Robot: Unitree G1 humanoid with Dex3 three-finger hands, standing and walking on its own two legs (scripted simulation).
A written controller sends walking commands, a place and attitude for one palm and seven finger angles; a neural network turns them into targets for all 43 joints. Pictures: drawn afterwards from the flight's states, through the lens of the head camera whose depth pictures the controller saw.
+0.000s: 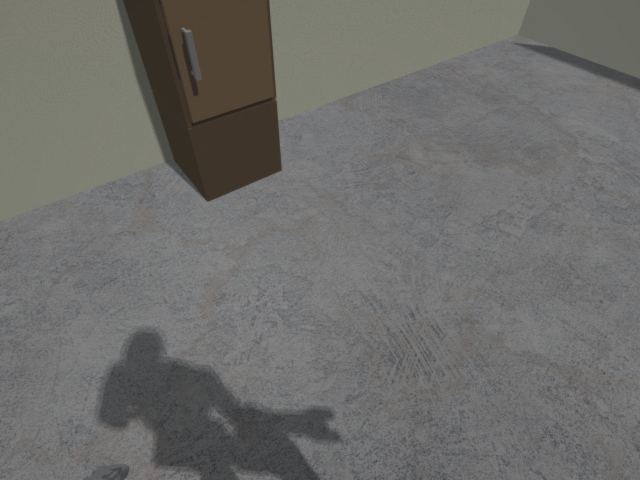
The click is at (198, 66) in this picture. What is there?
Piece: cupboard door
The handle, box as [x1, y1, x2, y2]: [181, 28, 201, 80]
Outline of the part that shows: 181,28 185,35 193,70 191,71 191,73 195,79 201,79 191,31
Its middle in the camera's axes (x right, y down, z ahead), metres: -0.45 -0.64 +1.34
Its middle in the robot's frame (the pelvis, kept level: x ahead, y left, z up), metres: +1.40 +0.52 -0.08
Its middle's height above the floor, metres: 0.69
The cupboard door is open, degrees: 0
